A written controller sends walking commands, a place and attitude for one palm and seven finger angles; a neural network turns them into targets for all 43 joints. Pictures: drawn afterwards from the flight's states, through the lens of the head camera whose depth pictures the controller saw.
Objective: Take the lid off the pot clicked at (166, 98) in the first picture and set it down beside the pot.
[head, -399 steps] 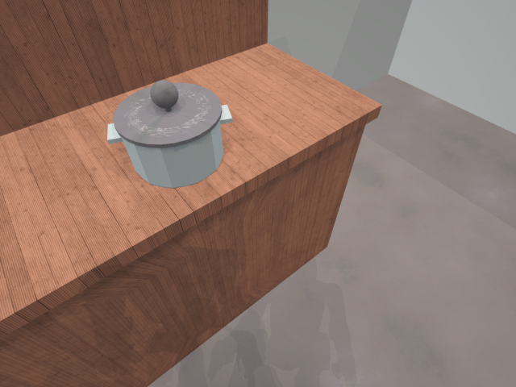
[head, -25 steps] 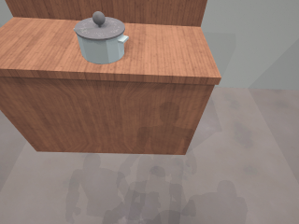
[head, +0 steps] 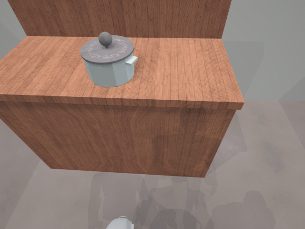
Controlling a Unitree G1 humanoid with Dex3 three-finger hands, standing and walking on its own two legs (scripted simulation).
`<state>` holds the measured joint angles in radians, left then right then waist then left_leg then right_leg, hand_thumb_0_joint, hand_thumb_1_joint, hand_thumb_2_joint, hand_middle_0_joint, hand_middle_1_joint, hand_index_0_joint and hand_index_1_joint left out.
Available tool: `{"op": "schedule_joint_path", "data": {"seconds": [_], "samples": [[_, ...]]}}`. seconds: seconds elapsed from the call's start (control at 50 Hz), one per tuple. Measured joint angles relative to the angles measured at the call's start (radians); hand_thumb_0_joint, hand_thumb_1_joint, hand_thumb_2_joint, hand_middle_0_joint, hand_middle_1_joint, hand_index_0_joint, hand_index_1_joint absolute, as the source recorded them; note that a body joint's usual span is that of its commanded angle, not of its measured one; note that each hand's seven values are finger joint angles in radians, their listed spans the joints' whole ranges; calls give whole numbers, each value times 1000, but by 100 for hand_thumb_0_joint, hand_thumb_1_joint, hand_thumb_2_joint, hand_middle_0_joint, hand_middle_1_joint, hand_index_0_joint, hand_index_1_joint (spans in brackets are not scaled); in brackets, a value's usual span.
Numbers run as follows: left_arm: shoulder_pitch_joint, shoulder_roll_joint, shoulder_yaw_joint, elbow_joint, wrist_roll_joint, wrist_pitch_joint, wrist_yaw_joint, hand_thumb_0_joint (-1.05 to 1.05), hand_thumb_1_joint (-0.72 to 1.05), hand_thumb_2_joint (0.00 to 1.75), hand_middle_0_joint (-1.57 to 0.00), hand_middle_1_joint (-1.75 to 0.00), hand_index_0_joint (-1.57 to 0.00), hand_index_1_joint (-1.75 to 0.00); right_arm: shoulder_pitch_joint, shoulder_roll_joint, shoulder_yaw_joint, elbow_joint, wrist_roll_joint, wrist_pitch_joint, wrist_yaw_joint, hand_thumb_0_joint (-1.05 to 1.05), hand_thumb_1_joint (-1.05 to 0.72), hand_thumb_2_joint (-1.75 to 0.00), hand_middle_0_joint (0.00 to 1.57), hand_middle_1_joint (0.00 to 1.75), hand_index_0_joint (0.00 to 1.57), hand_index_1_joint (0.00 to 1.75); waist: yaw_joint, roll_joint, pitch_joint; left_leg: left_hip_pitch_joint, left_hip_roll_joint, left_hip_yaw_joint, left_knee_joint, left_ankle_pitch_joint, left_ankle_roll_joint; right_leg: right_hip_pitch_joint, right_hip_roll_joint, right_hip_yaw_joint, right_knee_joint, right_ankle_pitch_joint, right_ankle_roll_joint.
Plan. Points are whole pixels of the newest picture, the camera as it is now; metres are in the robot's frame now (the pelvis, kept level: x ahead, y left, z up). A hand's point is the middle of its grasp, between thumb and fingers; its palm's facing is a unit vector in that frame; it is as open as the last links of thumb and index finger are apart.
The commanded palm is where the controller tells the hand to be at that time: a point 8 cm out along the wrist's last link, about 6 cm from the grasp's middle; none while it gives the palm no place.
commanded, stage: take the last steps up to it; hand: left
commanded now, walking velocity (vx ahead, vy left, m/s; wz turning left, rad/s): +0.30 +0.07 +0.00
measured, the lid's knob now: (105, 39) +0.72 +0.23 +0.14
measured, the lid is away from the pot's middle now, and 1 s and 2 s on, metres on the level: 0.00 0.00 0.00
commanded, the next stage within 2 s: come to a stop and stand still in 0.36 s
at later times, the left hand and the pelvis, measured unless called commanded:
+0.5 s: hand (90, 185) +0.28 +0.25 -0.16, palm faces +0.00 -0.97 -0.23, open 7.4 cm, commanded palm none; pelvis +0.18 +0.06 -0.01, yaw -2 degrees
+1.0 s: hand (77, 192) +0.26 +0.30 -0.19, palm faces +0.00 -0.97 -0.23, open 7.4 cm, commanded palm none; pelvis +0.19 +0.10 -0.02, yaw -4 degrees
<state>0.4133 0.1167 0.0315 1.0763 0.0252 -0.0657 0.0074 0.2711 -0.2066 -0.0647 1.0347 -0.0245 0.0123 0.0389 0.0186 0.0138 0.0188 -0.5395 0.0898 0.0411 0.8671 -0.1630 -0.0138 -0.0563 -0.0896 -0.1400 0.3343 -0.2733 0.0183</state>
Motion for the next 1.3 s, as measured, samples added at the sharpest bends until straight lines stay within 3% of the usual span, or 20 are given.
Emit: {"op": "schedule_joint_path", "data": {"seconds": [0.12, 0.16, 0.2, 0.24, 0.28, 0.38, 0.5, 0.54, 0.6, 0.64, 0.7, 0.78, 0.86, 0.94, 1.0, 1.06, 1.12, 1.22, 1.26, 1.3], "samples": [[34, 9, 10, 33, 2, 7, 0, 1, 90, 90, -20, -30, -20, -30, -78, 17, 16, -23, 3, -30, 5, 1, -91, -90, 20, 30, 20, 30, 40, -21, 26, 115, -29, 47, -269, -24, 23, 42, -35, 1, 64, -102, 55], [43, 16, 15, 42, -4, 19, 0, 1, 90, 90, -21, -30, -20, -30, -98, 21, 20, -40, -3, -58, -6, 1, -91, -90, 20, 30, 20, 30, 34, -26, 33, 157, -43, 59, -295, -44, 37, -16, -55, 17, 247, -182, 32], [12, 35, 20, 50, -9, 40, 2, 1, 90, 90, -20, -30, -20, -30, -116, 41, 25, -51, -4, -74, -22, 1, -91, -90, 20, 30, 20, 30, 26, -47, 55, 163, -56, 76, -237, -91, 46, -140, -45, 84, 549, -234, -8], [-25, 52, 26, 47, -12, 49, 3, 1, 90, 90, -20, -30, -20, -30, -108, 58, 32, -52, -2, -79, -35, 1, -91, -90, 20, 30, 20, 30, 20, -52, 55, 204, -61, 89, -259, -103, 48, -264, -24, 103, 771, -201, -28], [-65, 66, 32, 29, -9, 50, 2, 1, 90, 90, -20, -30, -20, -30, -90, 64, 19, -52, 8, -89, -55, -1, -93, -90, 21, 30, 21, 30, 14, -57, 45, 256, -74, 102, -319, -94, 53, -358, -19, 94, 845, -143, -27], [-160, 76, 35, -49, -4, 55, -3, 1, 91, 90, -20, -30, -19, -30, -31, 40, 25, -23, 6, -83, -56, -1, -95, -90, 21, 30, 21, 30, 9, -51, 14, 373, -105, 120, -466, -71, 62, -464, -23, 58, 688, -43, -7], [-242, 62, 21, -106, -2, 50, -9, 0, 91, 90, -20, -30, -19, -30, 30, 33, 33, 18, 0, -62, -53, 0, -92, -90, 20, 30, 20, 30, -25, -20, 22, 451, -114, 117, -469, -133, 46, -400, -3, 45, 383, 22, -7], [-252, 63, 12, -114, -2, 36, -5, 0, 91, 90, -20, -30, -19, -30, 51, 38, 39, 35, 2, -55, -57, 0, -92, -90, 20, 30, 20, 30, -36, -16, 27, 453, -108, 113, -400, -191, 31, -331, 10, 43, 263, 141, -13], [-274, 41, -6, -100, -9, 18, 8, 0, 91, 90, -20, -30, -19, -30, 39, 34, 38, 61, 16, -27, -64, 0, -91, -90, 20, 30, 20, 30, -49, 30, 44, 386, -79, 61, -217, -312, 5, -313, 43, 23, 282, 61, -68], [-284, 30, -15, -95, -10, 22, 17, 0, 91, 90, -20, -30, -20, -30, 18, 38, 34, 65, 24, -6, -70, 1, -91, -90, 20, 30, 20, 30, -52, 34, 56, 318, -88, 20, -80, -392, -7, -303, 47, 20, 271, 43, -80], [-294, 17, -15, -96, -7, 45, 30, 0, 90, 90, -20, -30, -20, -30, -15, 43, 26, 54, 28, 17, -74, 1, -91, -90, 20, 30, 20, 30, -44, 22, 75, 228, -98, -17, 65, -413, -19, -285, 40, 25, 233, 65, -77], [-288, 22, 3, -106, -3, 73, 38, 0, 91, 90, -21, -30, -20, -30, -57, 42, 15, 19, 25, 36, -68, 1, -91, -90, 20, 30, 20, 30, -28, 0, 85, 154, -93, -36, 117, -369, -32, -283, 28, 40, 199, 95, -66], [-269, 55, 15, -114, 6, 94, 34, 0, 91, 90, -21, -30, -20, -30, -84, 40, 10, -16, 22, 32, -60, 1, -91, -90, 20, 30, 20, 30, -15, -27, 82, 169, -82, -32, 17, -317, -29, -299, 19, 59, 193, 117, -48], [-230, 86, 23, -107, -2, 108, 31, 0, 91, 90, -21, -30, -20, -30, -66, 34, 17, -35, 17, -1, -57, 0, -91, -90, 20, 30, 20, 30, -13, -34, 51, 291, -71, -27, -291, -157, -7, -336, 26, 70, 249, 101, -19], [-211, 109, 30, -76, -8, 126, 27, 0, 91, 90, -20, -30, -20, -30, -38, 58, 31, -21, 1, -2, -60, 0, -91, -90, 20, 30, 20, 30, -18, -64, 33, 297, -86, -23, -292, -134, 15, -355, 46, 124, 358, -64, -3], [-186, 117, 35, -52, -6, 124, 15, 1, 91, 90, -20, -30, -20, -30, -2, 77, 48, 1, -3, 1, -69, 1, -91, -90, 20, 30, 20, 30, -14, -66, 4, 326, -89, -33, -373, -98, 23, -361, 79, 159, 493, -82, 2], [-151, 116, 33, -37, -9, 114, 7, 1, 91, 90, -20, -30, -20, -30, 15, 81, 52, 21, 0, 4, -72, 1, -92, -90, 21, 30, 21, 30, -7, -59, -14, 344, -90, -35, -444, -57, 26, -336, 86, 157, 537, -79, 13], [-116, 102, 19, -2, -14, 118, 6, 1, 91, 90, -20, -30, -20, -30, 12, 73, 44, 30, 0, -4, -76, 1, -92, -90, 21, 30, 21, 30, -25, -42, -10, 341, -89, -27, -480, -34, 21, -239, 73, 133, 405, -141, 13], [-115, 92, 12, 10, -17, 111, 7, 1, 91, 90, -20, -30, -20, -30, 9, 67, 41, 36, 2, -8, -77, 1, -91, -90, 21, 30, 21, 30, -33, -33, -3, 329, -88, -27, -468, -38, 14, -185, 71, 128, 290, -107, 6], [-108, 81, -3, 6, -11, 83, 26, 1, 91, 90, -20, -30, -20, -30, 5, 53, 43, 28, 10, -4, -68, 1, -91, -90, 21, 30, 21, 30, -21, -26, 2, 273, -81, -11, -383, -75, 1, -153, 71, 143, 165, -41, -14]]}}
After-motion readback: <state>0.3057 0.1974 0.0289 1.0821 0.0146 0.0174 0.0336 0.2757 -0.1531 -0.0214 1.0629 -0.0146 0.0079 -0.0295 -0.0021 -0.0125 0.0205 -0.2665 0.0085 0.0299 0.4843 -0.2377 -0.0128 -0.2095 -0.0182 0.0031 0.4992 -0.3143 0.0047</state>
